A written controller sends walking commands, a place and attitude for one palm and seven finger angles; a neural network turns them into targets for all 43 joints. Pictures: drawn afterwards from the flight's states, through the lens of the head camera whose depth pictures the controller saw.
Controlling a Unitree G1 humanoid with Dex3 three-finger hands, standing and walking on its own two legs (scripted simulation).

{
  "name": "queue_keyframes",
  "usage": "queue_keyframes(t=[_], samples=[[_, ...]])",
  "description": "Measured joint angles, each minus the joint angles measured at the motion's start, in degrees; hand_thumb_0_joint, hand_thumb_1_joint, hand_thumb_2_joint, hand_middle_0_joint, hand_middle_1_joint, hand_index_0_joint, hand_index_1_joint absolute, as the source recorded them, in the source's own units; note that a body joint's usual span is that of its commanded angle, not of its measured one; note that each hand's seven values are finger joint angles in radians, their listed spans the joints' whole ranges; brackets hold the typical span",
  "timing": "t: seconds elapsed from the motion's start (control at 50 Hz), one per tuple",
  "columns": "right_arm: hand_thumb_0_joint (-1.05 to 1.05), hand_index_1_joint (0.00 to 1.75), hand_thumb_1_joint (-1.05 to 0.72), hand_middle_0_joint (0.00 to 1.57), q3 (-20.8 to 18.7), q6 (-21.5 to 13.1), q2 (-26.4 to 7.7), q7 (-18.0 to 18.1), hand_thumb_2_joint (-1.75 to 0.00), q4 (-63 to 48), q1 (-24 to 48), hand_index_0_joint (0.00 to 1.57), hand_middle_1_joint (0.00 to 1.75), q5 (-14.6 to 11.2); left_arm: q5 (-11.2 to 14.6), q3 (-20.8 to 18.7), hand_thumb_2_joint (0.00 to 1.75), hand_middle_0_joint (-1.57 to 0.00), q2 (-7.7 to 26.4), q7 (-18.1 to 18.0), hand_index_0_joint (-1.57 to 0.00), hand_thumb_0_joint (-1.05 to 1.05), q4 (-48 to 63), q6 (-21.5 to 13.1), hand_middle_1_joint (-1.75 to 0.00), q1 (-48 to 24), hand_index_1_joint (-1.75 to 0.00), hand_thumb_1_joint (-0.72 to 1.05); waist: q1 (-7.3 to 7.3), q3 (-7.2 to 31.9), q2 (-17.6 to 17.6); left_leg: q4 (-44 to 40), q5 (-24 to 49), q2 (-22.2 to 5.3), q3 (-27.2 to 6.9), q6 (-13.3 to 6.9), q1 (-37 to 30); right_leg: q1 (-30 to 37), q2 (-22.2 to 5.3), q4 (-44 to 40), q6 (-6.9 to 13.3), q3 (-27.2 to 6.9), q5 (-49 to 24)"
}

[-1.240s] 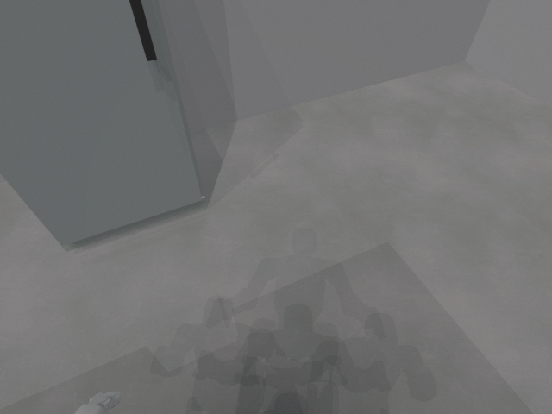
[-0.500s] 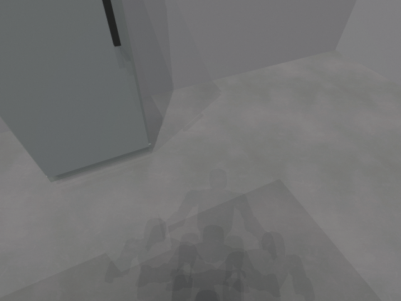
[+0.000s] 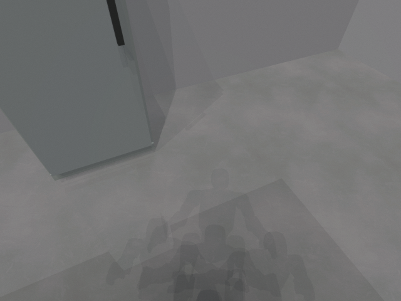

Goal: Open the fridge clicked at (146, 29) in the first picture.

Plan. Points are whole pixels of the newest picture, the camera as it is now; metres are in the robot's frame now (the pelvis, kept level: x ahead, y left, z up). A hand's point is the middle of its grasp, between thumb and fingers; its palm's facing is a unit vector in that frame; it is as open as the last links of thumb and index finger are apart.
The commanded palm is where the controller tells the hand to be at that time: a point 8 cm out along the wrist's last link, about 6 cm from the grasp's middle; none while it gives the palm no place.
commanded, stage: look at it before walking up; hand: right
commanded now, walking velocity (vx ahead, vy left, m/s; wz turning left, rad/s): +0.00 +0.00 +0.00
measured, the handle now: out of the picture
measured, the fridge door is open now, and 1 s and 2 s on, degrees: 0 0 0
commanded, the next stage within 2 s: walk to a spot facing it in 0.40 s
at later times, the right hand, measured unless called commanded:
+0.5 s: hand out of the picture +0.08 -0.25 -0.16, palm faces -0.02 +0.94 -0.33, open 7.4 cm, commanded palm none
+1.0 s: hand out of the picture +0.12 -0.15 -0.18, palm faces -0.13 +0.96 -0.24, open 7.4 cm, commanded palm none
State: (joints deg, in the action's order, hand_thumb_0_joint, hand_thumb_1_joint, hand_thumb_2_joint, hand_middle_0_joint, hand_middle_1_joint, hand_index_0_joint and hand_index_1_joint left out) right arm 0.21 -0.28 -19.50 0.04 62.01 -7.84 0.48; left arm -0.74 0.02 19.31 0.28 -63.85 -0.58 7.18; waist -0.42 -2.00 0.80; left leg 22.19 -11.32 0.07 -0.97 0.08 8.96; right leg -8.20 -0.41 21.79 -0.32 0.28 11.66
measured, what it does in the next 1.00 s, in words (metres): lifts its right foot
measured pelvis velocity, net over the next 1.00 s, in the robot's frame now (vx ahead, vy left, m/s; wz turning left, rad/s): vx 0.07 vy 0.05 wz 0.22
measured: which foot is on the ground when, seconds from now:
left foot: down 0.00-1.00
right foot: down 0.00-0.90, up 0.92-1.00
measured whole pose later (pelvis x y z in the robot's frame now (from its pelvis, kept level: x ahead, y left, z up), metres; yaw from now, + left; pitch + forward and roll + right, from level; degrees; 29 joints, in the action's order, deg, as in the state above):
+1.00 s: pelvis +0.07 +0.05 -0.02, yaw +12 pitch -2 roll +0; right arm -2.6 -1.7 -11.4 -0.7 56.0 -18.6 0.7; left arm -1.3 -2.3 14.2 0.4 -60.8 1.1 14.7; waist 2.0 -3.9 -1.9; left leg 35.4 -19.3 2.6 3.6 -4.7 14.7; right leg -21.5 -5.8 63.6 -1.5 3.8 25.2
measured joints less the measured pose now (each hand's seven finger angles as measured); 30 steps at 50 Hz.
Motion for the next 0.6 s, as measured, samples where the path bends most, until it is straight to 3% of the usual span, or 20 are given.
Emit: queue_keyframes(t=[0.6], samples=[[0.01, 0.30, -0.91, 0.21, -0.3, 0.4, 0.2, 0.3, -0.90, -0.1, -0.3, 0.20, 0.30, 0.1, -0.1, 0.1, 0.89, -0.20, -0.5, -0.4, -0.20, 0.00, 0.5, 0.0, -0.30, -1.3, -0.30, 0.90, 0.85, 0.1, -0.2, 0.3, -1.0, 0.1, -0.7, 0.1, -0.2, 0.7, -0.1, 0.1, 0.0, 0.7, 1.1]])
